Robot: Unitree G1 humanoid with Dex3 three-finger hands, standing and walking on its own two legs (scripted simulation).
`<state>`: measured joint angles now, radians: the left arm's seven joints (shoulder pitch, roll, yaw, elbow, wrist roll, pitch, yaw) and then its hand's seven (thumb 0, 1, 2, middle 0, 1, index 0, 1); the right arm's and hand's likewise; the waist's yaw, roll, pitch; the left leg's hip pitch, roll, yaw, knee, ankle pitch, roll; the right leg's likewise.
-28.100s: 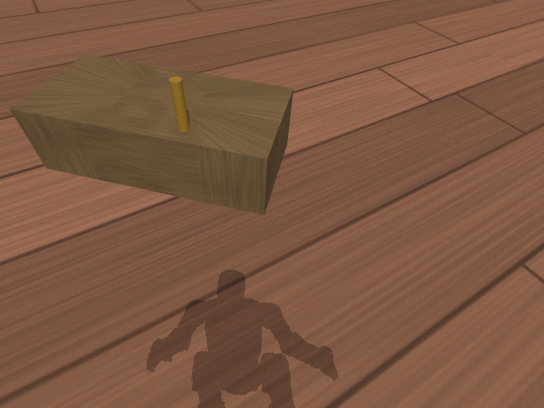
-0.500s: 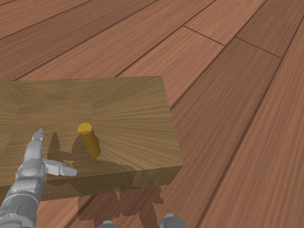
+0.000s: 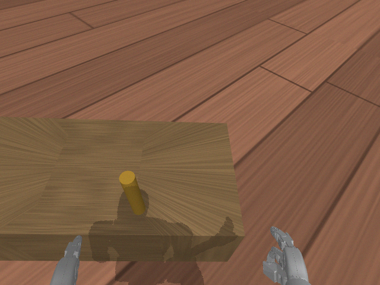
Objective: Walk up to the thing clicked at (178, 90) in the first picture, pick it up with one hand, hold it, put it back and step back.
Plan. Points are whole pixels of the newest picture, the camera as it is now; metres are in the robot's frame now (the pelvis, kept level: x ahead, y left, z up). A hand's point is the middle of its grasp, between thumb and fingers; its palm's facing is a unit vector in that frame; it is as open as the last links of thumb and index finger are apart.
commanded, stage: home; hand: left
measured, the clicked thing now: (133, 194) +0.45 +0.18 -0.26
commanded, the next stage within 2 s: stand in 1.92 s
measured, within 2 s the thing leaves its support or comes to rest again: neither
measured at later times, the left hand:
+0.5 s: hand out of the picture +0.12 +0.22 -0.11, palm faces -0.03 -0.94 -0.33, open 17.7 cm
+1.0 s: hand out of the picture +0.01 +0.26 -0.12, palm faces -0.01 -0.93 -0.38, open 17.7 cm
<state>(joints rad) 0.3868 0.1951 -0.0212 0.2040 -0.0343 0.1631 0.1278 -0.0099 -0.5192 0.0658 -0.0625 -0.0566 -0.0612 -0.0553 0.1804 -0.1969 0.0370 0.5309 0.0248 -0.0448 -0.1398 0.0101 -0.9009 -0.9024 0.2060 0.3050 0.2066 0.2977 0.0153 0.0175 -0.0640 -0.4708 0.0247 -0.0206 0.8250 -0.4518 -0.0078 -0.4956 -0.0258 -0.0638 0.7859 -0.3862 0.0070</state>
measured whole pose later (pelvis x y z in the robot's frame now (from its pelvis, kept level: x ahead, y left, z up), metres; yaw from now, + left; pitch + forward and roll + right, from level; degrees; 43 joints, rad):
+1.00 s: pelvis -0.03 +0.01 +0.04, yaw +0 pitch -4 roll +0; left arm 0.22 0.33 -0.01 1.05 0.03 0.00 0.03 0.00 -0.59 0.01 -0.05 -0.04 -0.05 -0.04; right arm 0.21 -0.31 -0.01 1.02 -0.04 0.02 0.00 0.01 -0.90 -0.90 0.21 0.30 0.21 0.30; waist 0.01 0.02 0.02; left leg -0.13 -0.01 0.00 0.42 -0.21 0.01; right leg -0.17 -0.05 -0.05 0.42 -0.17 0.02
